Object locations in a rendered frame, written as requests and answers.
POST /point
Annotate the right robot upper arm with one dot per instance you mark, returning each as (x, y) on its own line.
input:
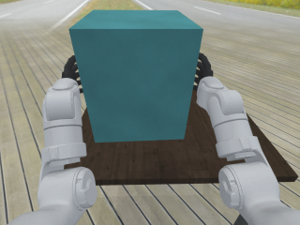
(252, 190)

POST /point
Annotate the robot right hand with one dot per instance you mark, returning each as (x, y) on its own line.
(203, 71)

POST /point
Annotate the robot right forearm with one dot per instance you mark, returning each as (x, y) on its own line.
(229, 120)

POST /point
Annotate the table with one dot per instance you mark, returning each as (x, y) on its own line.
(192, 160)

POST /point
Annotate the carton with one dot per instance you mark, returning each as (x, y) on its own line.
(137, 69)

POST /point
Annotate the robot left forearm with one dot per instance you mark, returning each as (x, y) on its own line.
(62, 124)

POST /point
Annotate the left robot upper arm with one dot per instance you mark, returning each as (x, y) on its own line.
(63, 197)

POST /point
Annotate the robot left hand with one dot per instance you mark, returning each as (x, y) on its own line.
(69, 71)

